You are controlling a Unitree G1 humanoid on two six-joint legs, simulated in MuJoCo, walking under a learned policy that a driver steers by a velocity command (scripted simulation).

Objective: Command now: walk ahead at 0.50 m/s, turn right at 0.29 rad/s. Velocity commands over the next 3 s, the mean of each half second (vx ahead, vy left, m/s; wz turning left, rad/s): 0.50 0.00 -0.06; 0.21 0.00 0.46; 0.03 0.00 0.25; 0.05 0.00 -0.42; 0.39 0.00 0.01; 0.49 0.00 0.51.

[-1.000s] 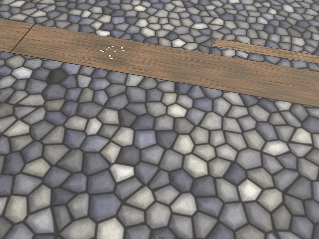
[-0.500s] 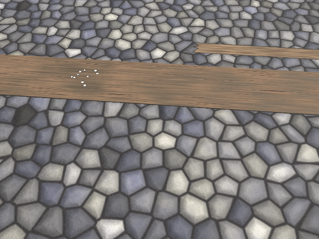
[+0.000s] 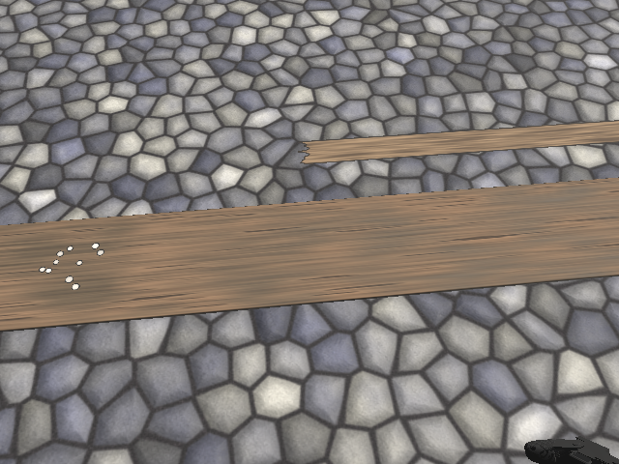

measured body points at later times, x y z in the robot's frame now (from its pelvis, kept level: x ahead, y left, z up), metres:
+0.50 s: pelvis +0.26 -0.02 +0.00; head +0.29 -0.03 +0.45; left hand +0.49 +0.20 -0.08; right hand +0.20 -0.27 -0.14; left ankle +0.11 +0.10 -0.69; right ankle +0.35 -0.11 -0.72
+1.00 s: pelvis +0.41 +0.00 +0.00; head +0.44 +0.02 +0.45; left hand +0.41 +0.27 -0.14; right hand +0.61 -0.21 -0.11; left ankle +0.47 +0.08 -0.72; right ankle +0.36 -0.12 -0.66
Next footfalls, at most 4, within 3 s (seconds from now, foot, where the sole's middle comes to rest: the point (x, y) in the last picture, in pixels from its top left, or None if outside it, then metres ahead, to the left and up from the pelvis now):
0.46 right None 0.39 -0.11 -0.76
0.92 left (297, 437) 0.50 0.09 -0.76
1.38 right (391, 444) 0.51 -0.10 -0.76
1.80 left None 0.41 0.08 -0.76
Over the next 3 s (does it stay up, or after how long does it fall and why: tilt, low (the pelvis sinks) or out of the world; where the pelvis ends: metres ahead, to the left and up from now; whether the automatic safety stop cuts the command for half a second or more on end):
stays up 0.83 0.06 0.02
